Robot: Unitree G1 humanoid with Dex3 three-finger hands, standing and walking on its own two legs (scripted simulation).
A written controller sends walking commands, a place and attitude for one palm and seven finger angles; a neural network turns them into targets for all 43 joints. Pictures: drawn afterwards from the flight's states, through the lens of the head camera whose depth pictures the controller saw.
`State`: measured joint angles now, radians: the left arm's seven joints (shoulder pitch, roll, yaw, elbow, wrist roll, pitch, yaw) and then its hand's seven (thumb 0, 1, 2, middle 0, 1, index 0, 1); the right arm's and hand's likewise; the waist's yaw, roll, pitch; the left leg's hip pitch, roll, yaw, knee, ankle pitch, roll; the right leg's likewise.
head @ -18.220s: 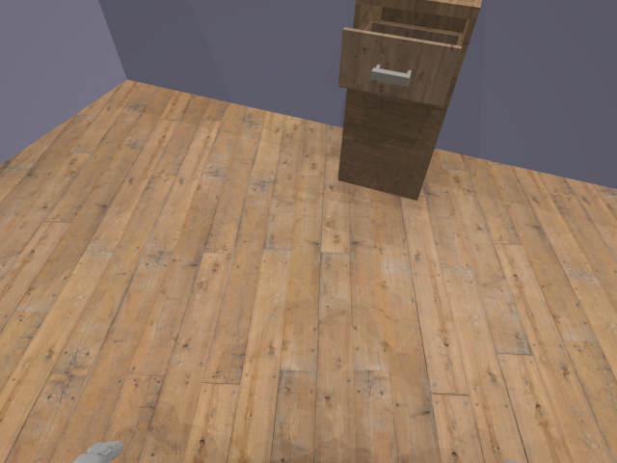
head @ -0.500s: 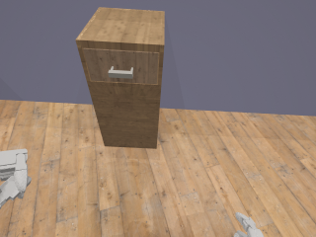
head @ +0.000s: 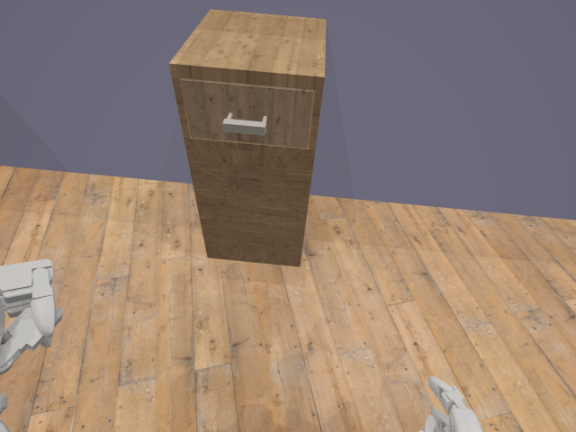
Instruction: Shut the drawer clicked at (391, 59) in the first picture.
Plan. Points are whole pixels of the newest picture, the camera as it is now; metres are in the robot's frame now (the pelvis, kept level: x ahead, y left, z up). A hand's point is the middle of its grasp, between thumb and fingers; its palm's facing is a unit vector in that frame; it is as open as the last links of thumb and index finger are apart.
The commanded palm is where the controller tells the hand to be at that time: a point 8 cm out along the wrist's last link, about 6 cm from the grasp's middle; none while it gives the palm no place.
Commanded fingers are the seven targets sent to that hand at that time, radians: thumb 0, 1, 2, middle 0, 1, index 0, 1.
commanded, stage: let the arm hang, fingers relaxed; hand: left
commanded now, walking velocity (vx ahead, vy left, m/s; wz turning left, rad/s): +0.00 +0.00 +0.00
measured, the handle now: (246, 122) +0.88 +0.17 -0.05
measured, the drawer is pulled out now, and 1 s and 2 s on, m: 0.00 0.00 0.00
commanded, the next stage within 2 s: look to check the result in 1.16 s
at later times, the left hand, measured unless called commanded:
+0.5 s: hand out of the picture -0.05 +0.20 -0.16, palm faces +0.07 -0.97 -0.22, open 3.9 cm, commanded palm none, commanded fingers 0.00 0.90 0.90 -0.48 -0.60 -0.48 -0.60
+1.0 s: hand out of the picture -0.03 +0.15 -0.16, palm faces +0.08 -0.98 -0.16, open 7.3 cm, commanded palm none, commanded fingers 0.00 0.90 0.90 -0.20 -0.30 -0.20 -0.30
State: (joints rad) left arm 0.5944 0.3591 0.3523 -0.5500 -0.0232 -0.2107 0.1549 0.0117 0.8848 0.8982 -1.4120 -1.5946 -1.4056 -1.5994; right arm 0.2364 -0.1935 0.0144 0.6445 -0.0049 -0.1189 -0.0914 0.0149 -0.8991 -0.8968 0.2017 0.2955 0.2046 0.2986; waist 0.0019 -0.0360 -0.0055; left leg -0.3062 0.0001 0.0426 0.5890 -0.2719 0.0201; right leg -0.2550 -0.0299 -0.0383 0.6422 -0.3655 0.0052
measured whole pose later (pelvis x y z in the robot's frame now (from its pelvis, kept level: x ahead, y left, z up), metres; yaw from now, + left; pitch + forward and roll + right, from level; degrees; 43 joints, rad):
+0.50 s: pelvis -0.01 +0.00 +0.01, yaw +2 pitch -1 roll -1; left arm 0.35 0.22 0.03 1.05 0.01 0.03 0.02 0.01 0.90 0.90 -0.84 -1.06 -0.83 -1.01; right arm 0.32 -0.17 0.00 1.04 -0.02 0.04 -0.03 0.01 -0.91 -0.90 0.20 0.29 0.20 0.30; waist 0.01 -0.01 0.07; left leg -0.28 0.00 -0.01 0.49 -0.19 0.02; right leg -0.18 0.00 -0.09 0.45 -0.24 -0.02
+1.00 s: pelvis -0.02 +0.00 +0.01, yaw +2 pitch -2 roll +0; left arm 0.30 0.10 0.01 1.12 0.01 0.00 0.03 0.00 0.91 0.90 -0.21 -0.31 -0.21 -0.31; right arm 0.32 -0.10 -0.01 1.12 -0.02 0.02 -0.03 0.01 -0.91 -0.90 0.20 0.29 0.20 0.30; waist -0.01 0.02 0.03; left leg -0.26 0.00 0.01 0.46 -0.17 0.02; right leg -0.19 -0.01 -0.07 0.47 -0.25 -0.02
